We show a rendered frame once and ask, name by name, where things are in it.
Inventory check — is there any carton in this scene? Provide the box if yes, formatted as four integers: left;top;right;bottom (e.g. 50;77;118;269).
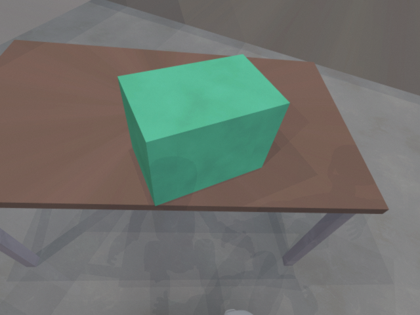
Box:
117;54;290;206

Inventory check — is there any table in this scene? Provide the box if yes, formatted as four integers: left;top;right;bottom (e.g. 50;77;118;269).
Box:
0;40;389;267

